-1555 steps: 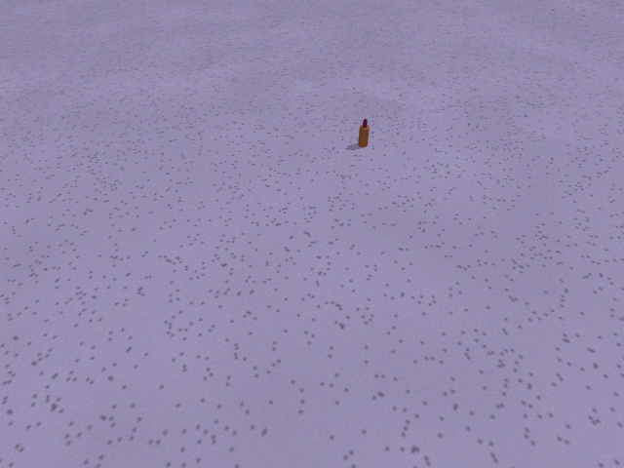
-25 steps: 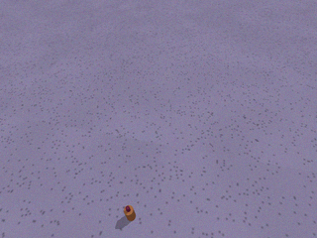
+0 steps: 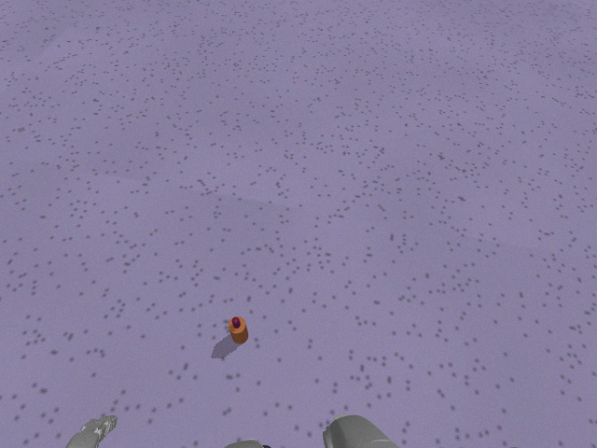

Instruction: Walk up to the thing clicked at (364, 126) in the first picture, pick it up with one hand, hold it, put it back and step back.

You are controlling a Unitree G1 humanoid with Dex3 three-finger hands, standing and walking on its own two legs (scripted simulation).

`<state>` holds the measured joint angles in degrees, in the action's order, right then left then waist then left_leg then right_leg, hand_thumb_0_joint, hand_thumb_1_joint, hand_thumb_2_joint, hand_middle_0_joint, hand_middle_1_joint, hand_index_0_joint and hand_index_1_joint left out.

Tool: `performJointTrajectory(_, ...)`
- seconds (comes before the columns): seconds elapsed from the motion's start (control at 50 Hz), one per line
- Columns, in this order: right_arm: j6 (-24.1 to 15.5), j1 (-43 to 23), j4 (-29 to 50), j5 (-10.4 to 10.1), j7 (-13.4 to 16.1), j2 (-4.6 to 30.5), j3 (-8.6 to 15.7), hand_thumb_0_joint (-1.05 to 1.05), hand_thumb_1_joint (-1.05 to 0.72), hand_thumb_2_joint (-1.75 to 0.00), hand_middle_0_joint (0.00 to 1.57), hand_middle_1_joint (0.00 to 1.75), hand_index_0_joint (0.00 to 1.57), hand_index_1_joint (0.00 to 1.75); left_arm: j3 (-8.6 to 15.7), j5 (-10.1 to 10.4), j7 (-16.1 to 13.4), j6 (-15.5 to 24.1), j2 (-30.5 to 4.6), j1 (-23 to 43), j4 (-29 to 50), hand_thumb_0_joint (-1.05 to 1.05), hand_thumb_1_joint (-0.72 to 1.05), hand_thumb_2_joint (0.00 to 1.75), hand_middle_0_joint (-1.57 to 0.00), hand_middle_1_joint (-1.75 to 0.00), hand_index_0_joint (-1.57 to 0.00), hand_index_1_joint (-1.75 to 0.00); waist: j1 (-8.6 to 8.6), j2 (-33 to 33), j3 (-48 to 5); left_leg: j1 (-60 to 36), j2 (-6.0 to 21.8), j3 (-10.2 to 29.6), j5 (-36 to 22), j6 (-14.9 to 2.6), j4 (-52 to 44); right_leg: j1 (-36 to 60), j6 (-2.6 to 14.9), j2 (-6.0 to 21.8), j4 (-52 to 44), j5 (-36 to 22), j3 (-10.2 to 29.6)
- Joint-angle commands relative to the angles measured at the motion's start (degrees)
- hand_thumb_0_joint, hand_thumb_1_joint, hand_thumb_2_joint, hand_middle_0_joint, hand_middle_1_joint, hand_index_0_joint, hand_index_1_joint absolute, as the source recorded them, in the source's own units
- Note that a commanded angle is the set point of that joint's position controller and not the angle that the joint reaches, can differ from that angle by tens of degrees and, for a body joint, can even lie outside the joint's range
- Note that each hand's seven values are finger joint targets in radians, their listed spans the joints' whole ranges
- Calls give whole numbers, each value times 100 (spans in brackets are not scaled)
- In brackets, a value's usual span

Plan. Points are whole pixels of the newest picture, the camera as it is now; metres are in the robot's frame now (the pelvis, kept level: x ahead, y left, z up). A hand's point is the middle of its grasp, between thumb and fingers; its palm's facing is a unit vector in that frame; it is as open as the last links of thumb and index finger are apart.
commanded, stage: step back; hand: left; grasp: from the side
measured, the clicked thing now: (238, 328) +0.48 +0.17 -0.68
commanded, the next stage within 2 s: none
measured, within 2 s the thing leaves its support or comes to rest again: neither
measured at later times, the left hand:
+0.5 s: hand out of the picture +0.01 +0.25 -0.14, palm faces -0.01 -0.92 -0.39, open 7.4 cm
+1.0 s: hand out of the picture -0.19 +0.23 -0.15, palm faces -0.08 -0.91 -0.40, open 7.4 cm
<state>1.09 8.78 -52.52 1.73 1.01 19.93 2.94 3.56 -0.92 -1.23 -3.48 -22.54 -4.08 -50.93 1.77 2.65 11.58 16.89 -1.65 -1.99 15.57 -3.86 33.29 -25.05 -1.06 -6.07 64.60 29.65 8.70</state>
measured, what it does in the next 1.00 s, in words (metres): walks backwards: right foot, then left foot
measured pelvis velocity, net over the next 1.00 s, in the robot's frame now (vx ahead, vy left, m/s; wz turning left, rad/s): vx -0.28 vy -0.04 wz -0.06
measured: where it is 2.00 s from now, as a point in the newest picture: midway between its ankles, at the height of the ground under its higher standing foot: outside the picture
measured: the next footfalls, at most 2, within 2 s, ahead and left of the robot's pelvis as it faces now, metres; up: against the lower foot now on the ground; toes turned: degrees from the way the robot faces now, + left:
right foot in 0.20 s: -0.03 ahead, -0.14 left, +0.00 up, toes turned +1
left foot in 0.52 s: -0.11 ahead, +0.10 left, +0.00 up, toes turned -1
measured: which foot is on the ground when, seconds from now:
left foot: down 0.00-0.22, up 0.24-0.50, down 0.52-0.96, up 0.98-1.00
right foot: up 0.00-0.18, down 0.20-0.54, up 0.56-0.92, down 0.94-1.00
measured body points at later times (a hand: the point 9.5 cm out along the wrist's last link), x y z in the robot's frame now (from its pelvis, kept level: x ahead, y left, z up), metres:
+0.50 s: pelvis -0.12 -0.01 -0.01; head -0.06 -0.01 +0.44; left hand +0.01 +0.30 -0.12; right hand -0.02 -0.34 -0.12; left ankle -0.15 +0.10 -0.72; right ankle -0.07 -0.14 -0.73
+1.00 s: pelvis -0.28 -0.04 -0.01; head -0.23 -0.05 +0.43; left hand -0.19 +0.28 -0.13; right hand -0.17 -0.36 -0.13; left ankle -0.17 +0.09 -0.71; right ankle -0.29 -0.16 -0.73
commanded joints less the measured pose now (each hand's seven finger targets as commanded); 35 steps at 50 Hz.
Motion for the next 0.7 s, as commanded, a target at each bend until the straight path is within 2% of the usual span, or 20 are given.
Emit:
performJointTrajectory(0.0,-112,341,478,-35,158,1529,412,0,-90,-90,20,30,20,30,346,4,-57,114,-957,-8,561,0,90,90,-20,-30,-20,-30,149,-877,-1441,-1805,1725,1683,-3831,-1047,-459,-342,-31,253,-703,121,-28)
performJointTrajectory(0.04,-105,228,564,-31,147,1596,412,0,-90,-90,20,30,20,30,353,4,-30,128,-939,-189,547,0,90,90,-20,-30,-20,-30,84,-910,-1522,-1588,1762,1662,-3499,-1068,-474,-27,15,352,-1107,66,-183)
performJointTrajectory(0.1,-73,-57,680,-34,112,1659,392,0,-90,-90,20,30,20,30,368,-10,31,162,-872,-586,450,0,90,90,-20,-30,-20,-30,-72,-1064,-1735,-1175,1689,1624,-2625,-880,-432,659,129,497,-2282,-283,-500)
performJointTrajectory(0.16,-13,-277,695,-114,69,1627,358,0,-90,-90,20,30,20,30,406,-74,43,218,-911,-1178,258,0,90,90,-20,-30,-20,-30,-353,-769,-1810,-379,1375,1272,-1728,-373,-114,1698,379,553,-3831,-1753,-563)
performJointTrajectory(0.18,-16,-277,725,-158,50,1432,304,0,-90,-90,20,30,20,30,478,-139,36,256,-1200,-1150,332,0,90,90,-20,-30,-20,-30,-309,-154,-1784,385,975,1049,-1053,-39,364,2025,648,1205,-3915,-2241,452)
performJointTrajectory(0.2,-6,-472,773,-184,61,1229,276,0,-90,-90,20,30,20,30,582,-52,65,225,-1656,-779,467,0,90,90,-20,-30,-20,-30,-372,1036,-1315,820,-150,356,526,323,1376,1346,1499,2163,-4370,-2633,1651)
performJointTrajectory(0.22,45,-491,726,-141,104,1287,327,0,-90,-90,20,30,20,30,614,-117,53,262,-1863,-448,722,0,90,90,-20,-30,-20,-30,-428,1284,-988,722,-341,633,2053,417,2720,546,2053,2893,-4597,-2924,2305)
performJointTrajectory(0.24,77,-277,616,-135,86,1364,327,0,-90,-90,20,30,20,30,556,-78,28,284,-1586,-170,845,0,90,90,-20,-30,-20,-30,-253,826,-811,633,-355,1046,1883,403,3357,275,1962,2769,-4594,-3098,2007)
performJointTrajectory(0.26,70,-78,530,-201,72,1345,296,0,-90,-90,20,30,20,30,478,-22,-5,285,-1318,-19,900,0,90,90,-20,-30,-20,-30,-147,363,-756,663,-482,1166,1562,399,3453,444,1706,2262,-4354,-3546,1249)
performJointTrajectory(0.3,6,139,472,-216,87,1289,241,0,-90,-90,20,30,20,30,467,-89,-35,278,-1258,139,965,0,90,90,-20,-30,-20,-30,-71,626,-851,835,-563,989,1306,449,3512,799,1429,1893,-4027,-4022,608)
performJointTrajectory(0.4,-60,100,649,-171,111,1206,198,0,-90,-90,20,30,20,30,425,-115,-52,220,-1132,-511,1056,0,90,90,-20,-30,-20,-30,-428,806,-1424,1015,-199,588,1535,521,1544,2433,1400,1871,-3458,-4662,516)
performJointTrajectory(0.44,-100,291,597,-114,89,1160,221,0,-90,-90,20,30,20,30,411,-65,-41,175,-1175,-446,1113,0,90,90,-20,-30,-20,-30,-322,795,-1572,537,-41,367,1050,413,247,2481,1231,1818,-3115,-4708,403)
performJointTrajectory(0.46,-129,433,528,-74,80,1098,245,0,-90,-90,20,30,20,30,395,-18,-21,137,-1193,-395,1149,0,90,90,-20,-30,-20,-30,-198,690,-1614,128,-58,142,295,377,-689,2341,1106,1706,-2815,-4605,275)
performJointTrajectory(0.48,-155,571,473,-45,73,1137,289,0,-90,-90,20,30,20,30,366,12,7,91,-1193,-318,1183,0,90,90,-20,-30,-20,-30,-99,493,-1598,-389,40,227,-689,358,-1310,1915,903,1583,-2656,-4135,191)
performJointTrajectory(0.5,-189,422,568,51,71,1452,380,0,-90,-90,20,30,20,30,308,23,32,66,-960,-504,1238,0,90,90,-20,-30,-20,-30,-246,-196,-1608,-997,746,1230,-1450,145,-1237,955,574,1169,-2353,-2881,31)
performJointTrajectory(0.52,-168,133,681,55,12,2157,506,0,-90,-90,20,30,20,30,284,49,14,82,-850,-345,1332,0,90,90,-20,-30,-20,-30,-187,-1636,-1451,-1010,2028,2778,-2415,-606,-1355,-113,275,124,-1549,-399,-572)
performJointTrajectory(0.54,-171,221,727,36,5,2327,556,0,-90,-90,20,30,20,30,412,-26,-79,77,-1067,70,1265,0,90,90,-20,-30,-20,-30,205,-1654,-1295,-193,2566,3349,-2626,-1286,-1446,133,187,83,-335,857,6)
performJointTrajectory(0.56,-197,155,665,23,45,2040,493,0,-90,-90,20,30,20,30,431,-38,-91,52,-1105,126,1179,0,90,90,-20,-30,-20,-30,103,-1007,-1189,-188,2330,2816,-2783,-1191,-1242,44,238,53,270,644,374)
performJointTrajectory(0.6,-196,-271,753,20,102,1653,346,0,-90,-90,20,30,20,30,415,71,-70,61,-990,-356,992,0,90,90,-20,-30,-20,-30,-308,-778,-1233,-692,1678,1771,-3317,-820,-829,-393,254,-5,763,173,420)
performJointTrajectory(0.68,-184,-22,841,1,114,1492,353,0,-90,-90,20,30,20,30,472,1,-23,69,-980,-660,897,0,90,90,-20,-30,-20,-30,-179,-1006,-1257,-1126,1570,1604,-3186,-928,-728,-432,-36,5,651,-18,208)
